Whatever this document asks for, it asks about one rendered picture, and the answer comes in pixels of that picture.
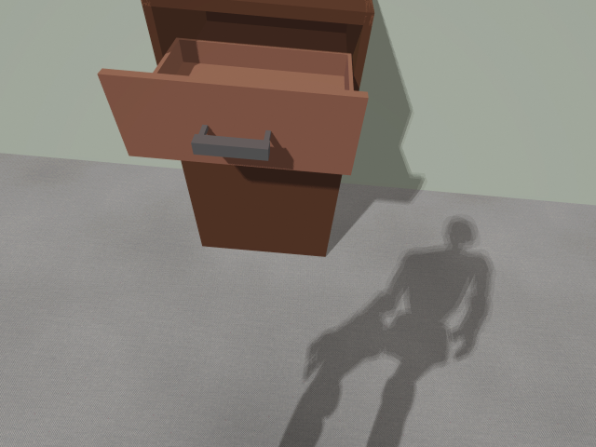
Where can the handle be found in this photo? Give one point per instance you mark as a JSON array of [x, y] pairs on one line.
[[208, 145]]

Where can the cabinet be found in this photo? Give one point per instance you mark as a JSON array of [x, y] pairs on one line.
[[250, 208]]

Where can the drawer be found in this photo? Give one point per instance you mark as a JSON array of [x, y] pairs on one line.
[[305, 97]]

